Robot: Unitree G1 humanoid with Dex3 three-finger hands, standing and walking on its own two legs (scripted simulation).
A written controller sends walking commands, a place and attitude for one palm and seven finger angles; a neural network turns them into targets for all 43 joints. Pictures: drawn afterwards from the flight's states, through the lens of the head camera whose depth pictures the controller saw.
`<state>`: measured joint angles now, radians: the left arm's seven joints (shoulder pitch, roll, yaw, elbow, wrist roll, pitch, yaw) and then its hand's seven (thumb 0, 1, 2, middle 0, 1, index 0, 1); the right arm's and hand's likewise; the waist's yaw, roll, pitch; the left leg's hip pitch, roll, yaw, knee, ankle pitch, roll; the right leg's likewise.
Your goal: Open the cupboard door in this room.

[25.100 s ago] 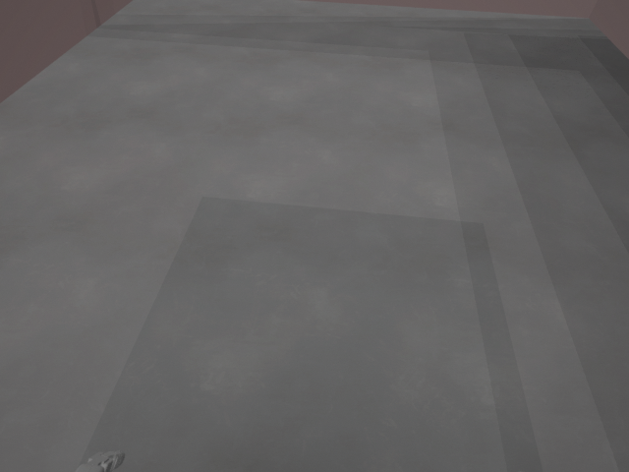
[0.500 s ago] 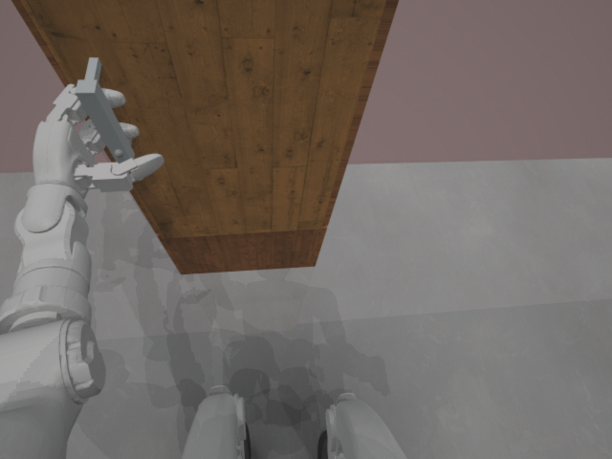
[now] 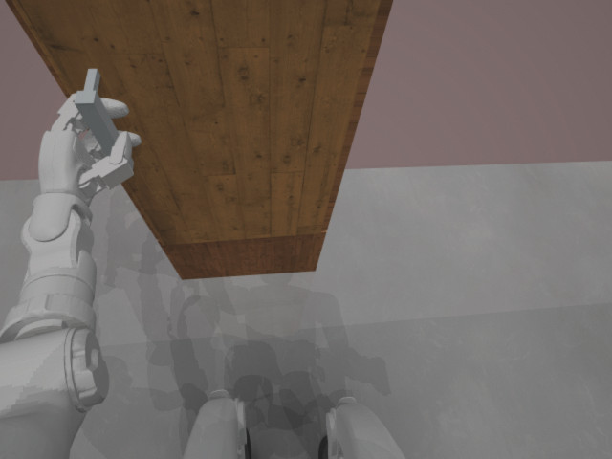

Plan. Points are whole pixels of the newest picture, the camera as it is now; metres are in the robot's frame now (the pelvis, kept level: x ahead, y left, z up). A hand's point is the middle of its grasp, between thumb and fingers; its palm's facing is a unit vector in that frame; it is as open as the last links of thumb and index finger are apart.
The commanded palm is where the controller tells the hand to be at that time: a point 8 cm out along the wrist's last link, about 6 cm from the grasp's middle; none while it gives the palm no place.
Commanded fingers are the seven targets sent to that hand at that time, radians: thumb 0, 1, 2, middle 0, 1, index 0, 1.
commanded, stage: pull the door open along its arc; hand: left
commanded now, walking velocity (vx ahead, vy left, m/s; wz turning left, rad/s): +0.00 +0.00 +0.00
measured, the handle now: (109, 124) +0.53 +0.24 +0.06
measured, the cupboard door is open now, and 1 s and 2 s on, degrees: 1 48 46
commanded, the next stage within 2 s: open thumb and fingers to let go in 0.90 s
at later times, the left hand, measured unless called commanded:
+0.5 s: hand (156, 231) +0.37 +0.16 +0.06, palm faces +0.36 -0.93 +0.09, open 6.1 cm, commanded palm +0.32 +0.19 +0.06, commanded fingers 0.00 0.90 0.90 -0.40 -1.35 -0.40 -1.35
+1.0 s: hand (255, 323) +0.27 +0.05 +0.07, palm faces +0.33 -0.94 -0.03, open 5.9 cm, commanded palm +0.23 +0.09 +0.06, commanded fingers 0.00 0.83 0.87 -0.40 -1.34 -0.40 -1.34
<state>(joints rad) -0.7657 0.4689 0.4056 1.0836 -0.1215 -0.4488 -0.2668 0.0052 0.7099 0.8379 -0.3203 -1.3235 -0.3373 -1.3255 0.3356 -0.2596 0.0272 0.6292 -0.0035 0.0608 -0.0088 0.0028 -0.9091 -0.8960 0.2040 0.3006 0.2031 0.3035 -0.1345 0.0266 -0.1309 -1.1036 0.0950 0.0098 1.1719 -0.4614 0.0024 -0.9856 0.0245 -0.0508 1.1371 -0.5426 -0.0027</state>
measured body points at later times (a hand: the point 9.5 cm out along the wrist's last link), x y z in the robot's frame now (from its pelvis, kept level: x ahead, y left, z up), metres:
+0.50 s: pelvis +0.02 +0.00 +0.02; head +0.09 +0.00 +0.46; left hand +0.35 +0.21 +0.06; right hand +0.15 -0.24 -0.09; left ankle +0.04 +0.12 -0.64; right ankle +0.00 -0.12 -0.64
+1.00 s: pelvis +0.02 -0.03 +0.02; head +0.06 -0.04 +0.47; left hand +0.25 +0.10 +0.07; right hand +0.22 -0.22 -0.07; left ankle +0.04 +0.12 -0.64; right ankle +0.00 -0.12 -0.64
